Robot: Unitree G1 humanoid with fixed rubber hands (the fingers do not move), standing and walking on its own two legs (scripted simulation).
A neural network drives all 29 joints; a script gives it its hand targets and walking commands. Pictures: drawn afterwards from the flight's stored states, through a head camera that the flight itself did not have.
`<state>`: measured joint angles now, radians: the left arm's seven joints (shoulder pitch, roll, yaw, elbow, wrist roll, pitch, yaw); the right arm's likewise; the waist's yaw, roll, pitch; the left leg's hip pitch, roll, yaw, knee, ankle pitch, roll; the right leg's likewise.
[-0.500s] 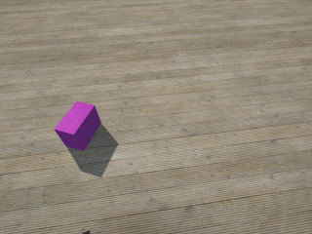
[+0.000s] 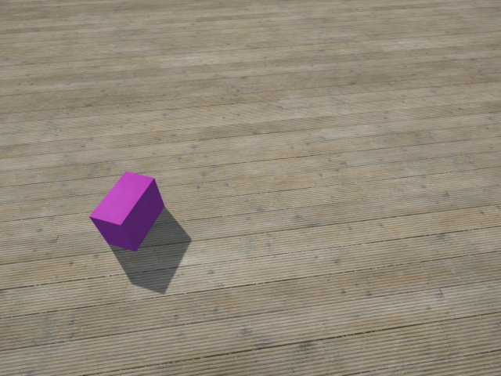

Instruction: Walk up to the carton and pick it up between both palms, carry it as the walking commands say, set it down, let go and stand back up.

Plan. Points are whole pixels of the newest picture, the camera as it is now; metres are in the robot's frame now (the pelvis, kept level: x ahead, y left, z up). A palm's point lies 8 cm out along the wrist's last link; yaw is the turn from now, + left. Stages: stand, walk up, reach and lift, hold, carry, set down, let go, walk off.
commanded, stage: stand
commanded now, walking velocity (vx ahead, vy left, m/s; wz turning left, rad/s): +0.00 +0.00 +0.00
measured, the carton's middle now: (130, 210) +0.93 +0.57 -0.66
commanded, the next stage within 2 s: walk up in 0.62 s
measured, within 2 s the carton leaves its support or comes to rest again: neither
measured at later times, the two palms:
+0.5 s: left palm out of the picture -0.02 +0.21 -0.14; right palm out of the picture -0.03 -0.21 -0.15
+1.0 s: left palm out of the picture -0.05 +0.23 -0.15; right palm out of the picture +0.01 -0.22 -0.15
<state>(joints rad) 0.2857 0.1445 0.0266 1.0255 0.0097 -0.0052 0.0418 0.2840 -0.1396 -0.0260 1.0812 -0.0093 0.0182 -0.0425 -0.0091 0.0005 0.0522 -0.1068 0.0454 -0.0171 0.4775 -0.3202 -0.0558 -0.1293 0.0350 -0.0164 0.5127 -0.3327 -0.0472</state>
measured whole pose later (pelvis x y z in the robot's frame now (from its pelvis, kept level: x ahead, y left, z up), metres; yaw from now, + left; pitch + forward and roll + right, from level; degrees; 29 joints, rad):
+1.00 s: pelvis +0.00 +0.01 +0.00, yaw +8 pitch -1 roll -1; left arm 0.29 0.14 0.05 1.11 0.04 -0.02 0.08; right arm 0.26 -0.15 -0.06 1.15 -0.01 0.05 -0.02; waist 0.00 0.01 0.06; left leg -0.36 0.04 0.09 0.96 -0.54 -0.05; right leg -0.14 -0.01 -0.15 0.51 -0.35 -0.03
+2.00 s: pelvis +0.03 +0.00 +0.00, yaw +24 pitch -1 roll +1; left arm 0.23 0.12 0.06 0.95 0.04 -0.02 0.05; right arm 0.18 -0.22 -0.08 0.97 -0.07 0.04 0.01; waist -0.03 0.04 0.03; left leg -0.44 0.00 -0.07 0.98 -0.45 -0.02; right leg -0.24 -0.06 -0.20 0.51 -0.25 -0.05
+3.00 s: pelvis +0.14 -0.08 +0.00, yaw +44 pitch +2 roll -2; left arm 0.31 0.13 0.05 0.94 0.06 -0.02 0.04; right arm 0.24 -0.22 -0.10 1.02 -0.05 0.02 -0.03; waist 0.01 0.05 0.02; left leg -0.47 0.06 0.09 0.85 -0.41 0.03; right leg -0.16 0.06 -0.24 0.41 -0.30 -0.09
